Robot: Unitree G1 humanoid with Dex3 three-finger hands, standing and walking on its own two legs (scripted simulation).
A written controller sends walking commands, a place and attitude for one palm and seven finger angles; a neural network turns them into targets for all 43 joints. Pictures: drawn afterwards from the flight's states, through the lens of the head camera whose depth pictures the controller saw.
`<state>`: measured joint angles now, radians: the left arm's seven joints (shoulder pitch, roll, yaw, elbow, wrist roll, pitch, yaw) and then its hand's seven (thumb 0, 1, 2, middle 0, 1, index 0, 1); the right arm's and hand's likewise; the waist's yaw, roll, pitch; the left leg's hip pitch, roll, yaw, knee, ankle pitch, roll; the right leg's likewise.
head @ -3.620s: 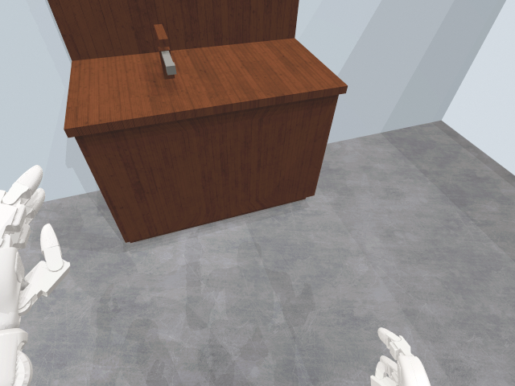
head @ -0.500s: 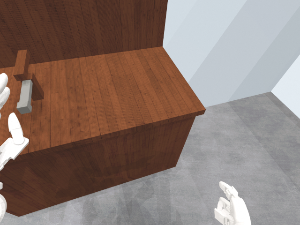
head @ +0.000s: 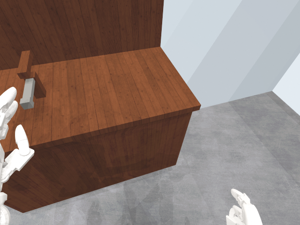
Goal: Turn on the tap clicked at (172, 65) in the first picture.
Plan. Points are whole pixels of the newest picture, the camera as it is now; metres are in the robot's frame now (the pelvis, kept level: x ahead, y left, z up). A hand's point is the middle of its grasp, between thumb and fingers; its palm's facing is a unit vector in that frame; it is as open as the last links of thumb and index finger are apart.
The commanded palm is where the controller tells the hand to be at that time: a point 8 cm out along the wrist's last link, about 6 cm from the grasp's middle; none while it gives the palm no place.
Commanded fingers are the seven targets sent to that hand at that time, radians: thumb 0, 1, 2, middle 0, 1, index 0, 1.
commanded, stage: come to a stop and stand still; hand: left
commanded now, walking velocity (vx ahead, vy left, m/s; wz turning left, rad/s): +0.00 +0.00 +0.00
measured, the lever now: (27, 103) +0.45 +0.42 +0.04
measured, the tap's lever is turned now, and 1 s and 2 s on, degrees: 0 0 0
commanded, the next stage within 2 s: look again from close up in 0.62 s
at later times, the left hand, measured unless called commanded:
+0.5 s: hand (9, 185) +0.16 +0.24 +0.17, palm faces +0.39 -0.83 -0.39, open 7.4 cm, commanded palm +0.10 +0.28 +0.18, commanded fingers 0.00 0.90 0.90 -0.20 -0.30 -0.20 -0.30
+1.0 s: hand (4, 180) +0.16 +0.26 +0.17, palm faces +0.31 -0.87 -0.37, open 7.4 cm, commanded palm +0.11 +0.30 +0.18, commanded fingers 0.00 0.90 0.90 -0.20 -0.30 -0.20 -0.30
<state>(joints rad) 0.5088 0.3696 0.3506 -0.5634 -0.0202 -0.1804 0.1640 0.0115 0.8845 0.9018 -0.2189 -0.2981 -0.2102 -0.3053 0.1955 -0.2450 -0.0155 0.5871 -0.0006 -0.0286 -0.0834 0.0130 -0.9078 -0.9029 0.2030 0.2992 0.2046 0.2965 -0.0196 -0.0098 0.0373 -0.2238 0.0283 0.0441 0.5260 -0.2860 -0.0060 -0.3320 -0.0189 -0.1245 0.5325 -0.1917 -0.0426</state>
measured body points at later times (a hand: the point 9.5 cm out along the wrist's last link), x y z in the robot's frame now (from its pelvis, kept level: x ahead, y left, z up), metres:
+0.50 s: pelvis -0.06 +0.00 +0.01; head -0.07 +0.00 +0.46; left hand +0.13 +0.28 +0.19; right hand +0.08 -0.23 -0.09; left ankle -0.01 +0.12 -0.73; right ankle +0.01 -0.10 -0.73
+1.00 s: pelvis -0.06 +0.03 +0.01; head -0.07 +0.04 +0.46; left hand +0.14 +0.30 +0.19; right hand +0.09 -0.20 -0.06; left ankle -0.01 +0.12 -0.73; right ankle +0.01 -0.10 -0.73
